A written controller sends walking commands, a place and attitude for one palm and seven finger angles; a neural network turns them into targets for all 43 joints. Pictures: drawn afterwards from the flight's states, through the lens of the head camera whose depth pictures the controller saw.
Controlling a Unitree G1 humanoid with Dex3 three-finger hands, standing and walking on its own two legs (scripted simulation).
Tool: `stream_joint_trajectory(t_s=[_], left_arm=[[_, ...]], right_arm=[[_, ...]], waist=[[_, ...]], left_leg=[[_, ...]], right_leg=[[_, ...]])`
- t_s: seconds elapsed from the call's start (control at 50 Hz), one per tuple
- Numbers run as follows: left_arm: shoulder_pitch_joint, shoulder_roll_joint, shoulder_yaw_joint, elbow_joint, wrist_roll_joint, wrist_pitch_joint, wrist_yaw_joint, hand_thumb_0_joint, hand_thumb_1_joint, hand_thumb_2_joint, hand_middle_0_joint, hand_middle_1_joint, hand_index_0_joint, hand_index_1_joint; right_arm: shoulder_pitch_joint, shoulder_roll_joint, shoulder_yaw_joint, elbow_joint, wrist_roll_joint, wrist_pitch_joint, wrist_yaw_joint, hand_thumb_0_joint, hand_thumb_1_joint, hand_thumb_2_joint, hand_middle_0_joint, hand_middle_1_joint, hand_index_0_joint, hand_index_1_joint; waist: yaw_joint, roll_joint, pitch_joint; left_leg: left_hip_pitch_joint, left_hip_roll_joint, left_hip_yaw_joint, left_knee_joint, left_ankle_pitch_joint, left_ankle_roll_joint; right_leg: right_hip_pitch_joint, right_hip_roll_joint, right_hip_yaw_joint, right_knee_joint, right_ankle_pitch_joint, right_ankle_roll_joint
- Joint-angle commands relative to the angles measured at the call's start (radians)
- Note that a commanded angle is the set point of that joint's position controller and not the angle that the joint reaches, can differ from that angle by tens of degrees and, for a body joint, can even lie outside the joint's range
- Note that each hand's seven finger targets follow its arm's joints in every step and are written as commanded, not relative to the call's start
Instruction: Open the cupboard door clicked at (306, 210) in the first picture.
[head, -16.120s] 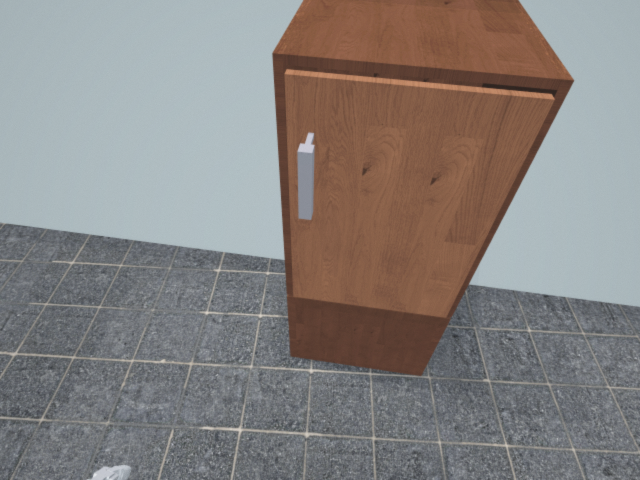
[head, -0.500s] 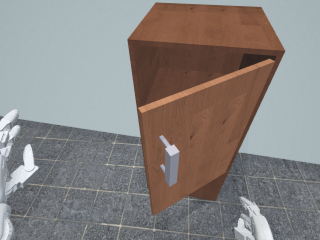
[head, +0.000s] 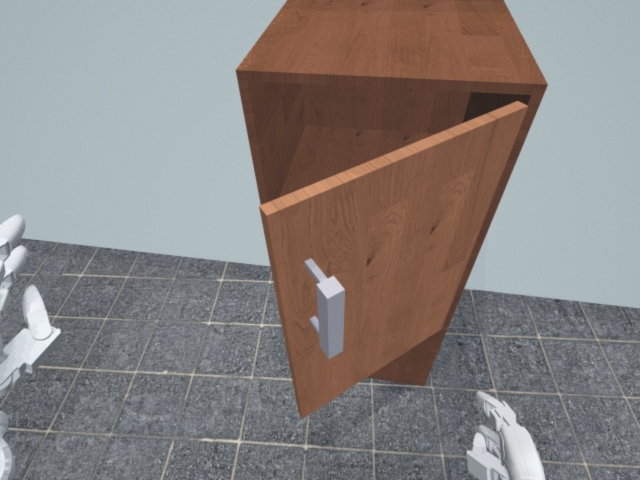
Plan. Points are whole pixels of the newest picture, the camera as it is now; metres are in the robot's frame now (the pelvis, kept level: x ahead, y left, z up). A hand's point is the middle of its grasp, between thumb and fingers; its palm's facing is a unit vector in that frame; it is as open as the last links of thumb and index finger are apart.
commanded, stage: step back with the hand held close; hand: left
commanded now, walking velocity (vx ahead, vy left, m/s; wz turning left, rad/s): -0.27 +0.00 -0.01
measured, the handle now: (322, 309) +0.32 +0.03 +0.04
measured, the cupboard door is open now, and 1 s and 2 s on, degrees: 41 41 41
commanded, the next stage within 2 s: stop stepping back and stand still in 0.82 s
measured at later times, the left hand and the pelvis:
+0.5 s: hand out of the picture +0.11 +0.29 +0.15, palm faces +0.45 -0.76 -0.47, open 7.4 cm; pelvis -0.09 +0.02 -0.02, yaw +0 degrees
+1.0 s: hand out of the picture -0.03 +0.29 +0.18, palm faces +0.55 -0.70 -0.45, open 7.4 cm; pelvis -0.21 +0.01 -0.04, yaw +10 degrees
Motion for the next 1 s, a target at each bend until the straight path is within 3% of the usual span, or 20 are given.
stream_joint_trajectory(t_s=[0.0,0.12,0.2,0.28,0.36,0.44,0.48,0.58,0.64,0.68,0.74,0.78,0.82,0.84,0.86,0.88,0.9,0.92,0.94,0.98], left_arm=[[0.043,0.178,0.085,-0.209,0.0,-0.064,0.014,0.0,0.9,0.9,-0.2,-0.3,-0.2,-0.3],[0.084,0.243,0.151,-0.285,-0.001,-0.069,0.041,0.0,0.9,0.9,-0.2,-0.3,-0.2,-0.3],[0.095,0.25,0.162,-0.311,0.003,-0.08,0.056,0.0,0.9,0.9,-0.2,-0.3,-0.2,-0.3],[0.096,0.234,0.154,-0.299,0.013,-0.088,0.062,0.0,0.9,0.9,-0.2,-0.3,-0.2,-0.3],[0.067,0.238,0.161,-0.274,0.032,-0.102,0.068,0.0,0.9,0.9,-0.2,-0.3,-0.2,-0.3],[0.01,0.218,0.137,-0.292,0.045,-0.116,0.071,0.0,0.9,0.9,-0.2,-0.3,-0.2,-0.3],[-0.023,0.221,0.141,-0.317,0.051,-0.128,0.075,0.0,0.9,0.9,-0.2,-0.3,-0.2,-0.3],[0.031,0.258,0.198,-0.368,0.046,-0.155,0.078,0.0,0.9,0.9,-0.2,-0.3,-0.2,-0.3],[0.052,0.252,0.233,-0.339,0.066,-0.173,0.07,0.0,0.9,0.9,-0.2,-0.3,-0.2,-0.3],[0.03,0.225,0.208,-0.321,0.06,-0.173,0.068,0.0,0.9,0.9,-0.2,-0.3,-0.2,-0.3],[-0.044,0.236,0.174,-0.306,0.033,-0.171,0.065,0.0,0.9,0.9,-0.2,-0.3,-0.2,-0.3],[-0.087,0.239,0.151,-0.321,0.029,-0.18,0.068,0.0,0.9,0.9,-0.2,-0.3,-0.2,-0.3],[-0.107,0.251,0.157,-0.343,0.028,-0.184,0.061,0.0,0.9,0.9,-0.2,-0.3,-0.2,-0.3],[-0.11,0.251,0.167,-0.37,0.025,-0.188,0.058,0.0,0.9,0.9,-0.2,-0.3,-0.2,-0.3],[-0.108,0.275,0.208,-0.409,0.023,-0.188,0.061,0.0,0.9,0.9,-0.2,-0.3,-0.2,-0.3],[-0.12,0.295,0.233,-0.466,0.022,-0.174,0.062,0.0,0.9,0.9,-0.2,-0.3,-0.2,-0.3],[-0.17,0.333,0.259,-0.511,0.019,-0.18,0.058,0.0,0.9,0.9,-0.2,-0.3,-0.2,-0.3],[-0.177,0.335,0.266,-0.566,0.009,-0.19,0.058,0.0,0.9,0.9,-0.2,-0.3,-0.2,-0.3],[-0.036,0.299,0.263,-0.486,0.0,-0.182,0.06,0.0,0.9,0.9,-0.2,-0.3,-0.2,-0.3],[0.142,0.26,0.26,-0.416,-0.011,-0.148,0.063,0.0,0.9,0.9,-0.2,-0.3,-0.2,-0.3]], right_arm=[[-0.107,-0.128,-0.062,-0.178,-0.003,-0.013,-0.009,0.0,-0.9,-0.9,0.2,0.3,0.2,0.3],[-0.109,-0.118,-0.075,-0.209,0.007,0.019,-0.019,0.0,-0.9,-0.9,0.2,0.3,0.2,0.3],[-0.104,-0.123,-0.077,-0.217,0.009,0.018,-0.027,0.0,-0.9,-0.9,0.2,0.3,0.2,0.3],[-0.094,-0.131,-0.079,-0.214,0.01,0.007,-0.026,0.0,-0.9,-0.9,0.2,0.3,0.2,0.3],[-0.08,-0.147,-0.084,-0.207,0.012,-0.008,-0.022,0.0,-0.9,-0.9,0.2,0.3,0.2,0.3],[-0.061,-0.149,-0.078,-0.214,0.01,-0.029,-0.019,0.0,-0.9,-0.9,0.2,0.3,0.2,0.3],[-0.056,-0.15,-0.075,-0.212,0.006,-0.04,-0.025,0.0,-0.9,-0.9,0.2,0.3,0.2,0.3],[-0.053,-0.126,-0.074,-0.213,0.004,-0.071,-0.02,0.0,-0.9,-0.9,0.2,0.3,0.2,0.3],[-0.048,-0.142,-0.089,-0.217,0.0,-0.085,-0.01,0.0,-0.9,-0.9,0.2,0.3,0.2,0.3],[-0.025,-0.131,-0.091,-0.203,-0.001,-0.085,-0.006,0.0,-0.9,-0.9,0.2,0.3,0.2,0.3],[-0.015,-0.121,-0.088,-0.155,-0.007,-0.077,0.007,0.0,-0.9,-0.9,0.2,0.3,0.2,0.3],[0.001,-0.116,-0.084,-0.127,-0.01,-0.067,0.006,0.0,-0.9,-0.9,0.2,0.3,0.2,0.3],[0.015,-0.131,-0.09,-0.125,-0.008,-0.056,0.002,0.0,-0.9,-0.9,0.2,0.3,0.2,0.3],[0.004,-0.14,-0.094,-0.132,-0.006,-0.057,-0.002,0.0,-0.9,-0.9,0.2,0.3,0.2,0.3],[-0.055,-0.156,-0.104,-0.152,-0.013,-0.069,-0.011,0.0,-0.9,-0.9,0.2,0.3,0.2,0.3],[-0.071,-0.117,-0.11,-0.162,-0.026,-0.089,-0.01,0.0,-0.9,-0.9,0.2,0.3,0.2,0.3],[-0.051,-0.077,-0.117,-0.14,-0.028,-0.112,-0.002,0.0,-0.9,-0.9,0.2,0.3,0.2,0.3],[-0.051,-0.098,-0.136,-0.142,-0.014,-0.133,0.009,0.0,-0.9,-0.9,0.2,0.3,0.2,0.3],[-0.062,-0.113,-0.147,-0.138,0.001,-0.146,0.019,0.0,-0.9,-0.9,0.2,0.3,0.2,0.3],[-0.072,-0.1,-0.135,-0.178,0.021,-0.139,0.038,0.0,-0.9,-0.9,0.2,0.3,0.2,0.3]], waist=[[-0.021,-0.019,-0.14],[-0.022,-0.062,-0.2],[-0.022,-0.003,-0.181],[-0.027,0.027,-0.133],[-0.031,-0.004,-0.064],[-0.041,-0.009,-0.026],[-0.044,0.037,-0.022],[-0.035,0.064,-0.124],[-0.036,0.079,-0.072],[-0.045,-0.041,-0.019],[-0.064,-0.18,-0.015],[-0.08,-0.206,-0.036],[-0.092,-0.141,-0.068],[-0.091,-0.016,-0.096],[-0.063,0.253,-0.136],[-0.035,0.331,-0.22],[-0.03,0.213,-0.236],[-0.028,0.149,-0.246],[-0.014,0.117,-0.268],[-0.013,0.205,-0.219]], left_leg=[[-0.042,-0.003,0.042,-0.04,0.309,0.031],[-0.093,0.0,0.042,-0.038,0.324,0.028],[-0.186,0.013,0.023,-0.072,0.259,0.036],[-0.323,0.023,0.012,-0.094,0.071,0.055],[-0.485,0.024,-0.003,-0.095,-0.256,0.076],[-0.553,0.034,-0.029,-0.08,-0.397,0.087],[-0.61,0.061,-0.068,-0.121,-0.451,0.099],[-0.574,0.065,-0.064,-0.085,-0.356,0.103],[-0.729,0.068,-0.021,-0.019,-0.58,0.12],[-0.676,0.04,0.001,0.068,-0.552,0.091],[-0.312,-0.038,0.046,0.285,-0.36,0.029],[-0.139,-0.03,0.032,0.325,-0.292,0.022],[-0.149,0.027,-0.043,0.215,-0.351,0.051],[-0.247,0.106,-0.124,0.078,-0.427,0.086],[-0.499,0.263,-0.288,-0.19,-0.57,0.149],[-0.641,0.357,-0.339,-0.308,-0.481,0.176],[-0.563,0.332,-0.239,-0.262,-0.292,0.155],[-0.435,0.315,-0.188,-0.2,-0.269,0.146],[-0.279,0.266,-0.067,-0.151,-0.234,0.109],[-0.28,0.248,0.06,-0.192,-0.365,0.051]], right_leg=[[0.067,-0.055,0.03,-0.024,0.353,-0.002],[0.098,-0.045,0.02,0.021,0.39,0.011],[0.126,-0.025,0.009,0.067,0.325,0.021],[0.146,-0.021,0.024,0.093,0.242,0.024],[0.126,-0.03,0.068,0.073,0.028,0.018],[0.051,-0.022,0.089,0.076,-0.187,0.017],[0.077,0.0,0.066,0.143,-0.188,0.021],[0.13,0.014,0.076,0.265,0.08,0.013],[0.133,0.01,0.183,0.257,-0.125,0.005],[-0.014,-0.022,0.233,0.178,-0.202,-0.019],[-0.429,-0.113,0.325,-0.07,-0.43,-0.059],[-0.584,-0.125,0.268,-0.105,-0.504,-0.053],[-0.595,-0.07,0.18,0.054,-0.518,-0.018],[-0.512,-0.013,0.113,0.283,-0.46,0.002],[-0.266,0.097,0.0,0.702,-0.346,0.036],[-0.098,0.139,-0.006,1.099,-0.377,0.046],[-0.133,0.114,0.031,1.188,-0.367,0.045],[-0.202,0.091,0.036,1.149,-0.35,0.046],[-0.267,0.083,-0.013,1.079,-0.327,0.043],[-0.23,0.064,-0.114,0.879,-0.362,0.018]])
